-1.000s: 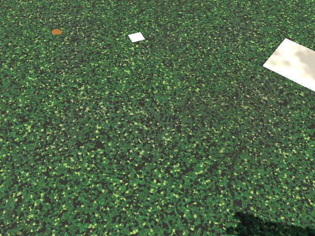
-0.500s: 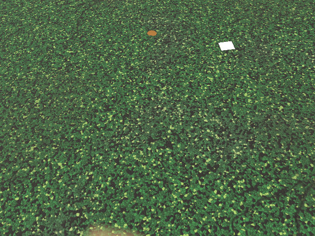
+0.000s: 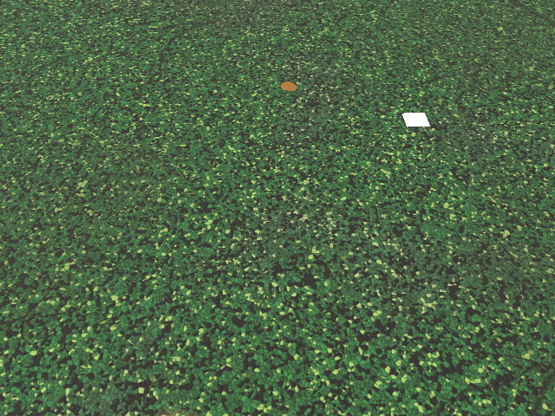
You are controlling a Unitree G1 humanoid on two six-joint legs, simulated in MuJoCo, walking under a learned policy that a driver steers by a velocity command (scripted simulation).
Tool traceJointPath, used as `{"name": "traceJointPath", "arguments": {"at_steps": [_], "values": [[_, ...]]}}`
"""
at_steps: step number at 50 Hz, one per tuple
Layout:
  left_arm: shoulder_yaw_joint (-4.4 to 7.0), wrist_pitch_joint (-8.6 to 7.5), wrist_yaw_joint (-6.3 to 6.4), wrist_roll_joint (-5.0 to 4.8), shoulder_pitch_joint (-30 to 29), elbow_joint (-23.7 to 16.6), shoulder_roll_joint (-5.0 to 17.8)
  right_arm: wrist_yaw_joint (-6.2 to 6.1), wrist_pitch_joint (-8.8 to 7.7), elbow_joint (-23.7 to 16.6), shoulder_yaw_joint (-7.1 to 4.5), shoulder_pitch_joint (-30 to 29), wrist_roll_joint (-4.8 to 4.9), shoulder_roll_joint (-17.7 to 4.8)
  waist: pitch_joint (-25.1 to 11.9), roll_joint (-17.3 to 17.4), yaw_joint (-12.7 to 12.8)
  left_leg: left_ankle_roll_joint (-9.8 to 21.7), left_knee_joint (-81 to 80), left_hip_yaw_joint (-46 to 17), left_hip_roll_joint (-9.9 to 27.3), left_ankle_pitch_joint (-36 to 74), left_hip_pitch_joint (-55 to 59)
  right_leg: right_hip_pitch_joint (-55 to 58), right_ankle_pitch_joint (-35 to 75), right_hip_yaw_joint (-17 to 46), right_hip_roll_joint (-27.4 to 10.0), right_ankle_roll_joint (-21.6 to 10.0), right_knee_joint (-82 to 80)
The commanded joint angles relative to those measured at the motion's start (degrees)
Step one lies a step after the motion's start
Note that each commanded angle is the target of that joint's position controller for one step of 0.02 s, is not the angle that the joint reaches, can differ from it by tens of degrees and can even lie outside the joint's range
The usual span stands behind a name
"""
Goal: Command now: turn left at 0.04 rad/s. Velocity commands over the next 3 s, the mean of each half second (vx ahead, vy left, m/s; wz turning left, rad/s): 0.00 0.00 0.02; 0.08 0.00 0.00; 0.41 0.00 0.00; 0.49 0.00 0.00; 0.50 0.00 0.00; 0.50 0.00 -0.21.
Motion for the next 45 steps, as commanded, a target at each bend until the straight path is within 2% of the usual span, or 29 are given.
{"name": "traceJointPath", "arguments": {"at_steps": [1, 15, 39, 40, 41, 42, 43, 44, 45], "values": [[1.32, -0.72, 0.38, -0.13, -0.37, -2.02, 5.68, -0.21, -0.78, -3.16, -2.17, -0.66, 0.12, -7.45, -1.52, 2.24, -0.54, 2.13, -7.34, -6.93, 6.17, 13.09, -0.65, 1.01, 8.56, 0.20, -0.33, -0.21, -1.73], [1.28, -0.19, 1.26, -0.56, 0.89, 4.07, 6.01, -0.64, -0.77, 2.33, -2.50, 1.56, 0.51, -7.20, -1.22, 1.21, -0.50, 1.21, -6.28, -4.05, 4.15, 15.49, -0.40, 2.31, 10.11, -0.17, -0.21, -0.58, -1.84], [0.79, 0.50, 1.94, -0.80, 2.89, 13.48, 3.54, -1.72, -0.75, 13.39, -1.84, 4.83, 1.00, -6.49, 1.36, 0.69, -0.61, -0.13, -7.09, -1.69, 2.81, 11.96, -0.90, 1.68, 8.00, -1.12, 1.17, -1.54, -3.32], [0.63, 0.58, 1.97, -0.85, 3.98, 14.22, 2.83, -1.83, -0.64, 14.21, -1.81, 5.79, 1.07, -6.35, 0.17, 1.21, -0.64, 0.15, -7.71, -1.45, 2.40, 5.53, -0.43, 1.94, 2.74, -2.29, 2.15, -1.67, -2.76], [0.66, 0.67, 2.06, -1.23, 4.09, 14.48, 2.62, -2.01, -0.40, 14.57, -2.15, 6.15, 1.47, -7.26, 0.90, 2.10, -1.00, 1.22, -8.42, -1.94, 2.15, -6.34, -1.15, 0.32, -5.36, -4.13, 3.84, -2.21, -0.42], [0.65, 0.57, 2.10, -1.49, 3.41, 14.08, 2.41, -2.10, -0.28, 14.61, -2.58, 6.49, 1.81, -8.66, 2.85, 3.87, -1.53, 2.84, -10.21, -4.39, 3.47, -18.58, -3.07, -2.80, -12.46, -5.44, 5.04, -2.91, 2.56], [0.57, 0.14, 2.02, -1.48, 1.98, 13.19, 2.07, -2.08, -0.46, 14.57, -2.90, 7.37, 2.01, -9.76, 5.42, 6.14, -2.35, 4.90, -13.36, -9.10, 6.63, -27.39, -4.50, -7.06, -15.75, -5.99, 5.54, -3.46, 6.28], [0.30, -0.67, 1.68, -1.55, 0.53, 12.16, 0.99, -1.94, -0.95, 14.91, -3.35, 9.37, 2.25, -11.26, 6.94, 9.72, -3.35, 7.70, -17.29, -16.21, 11.38, -32.94, -4.21, -10.94, -14.62, -6.19, 5.71, -3.97, 11.72], [0.03, -1.69, 1.13, -1.82, -0.38, 11.28, 0.01, -1.84, -1.61, 15.30, -3.89, 10.41, 2.53, -12.75, 8.52, 12.44, -3.76, 10.71, -20.37, -23.44, 16.04, -34.30, -5.89, -12.25, -12.61, -4.03, 4.13, -5.04, 16.89]]}}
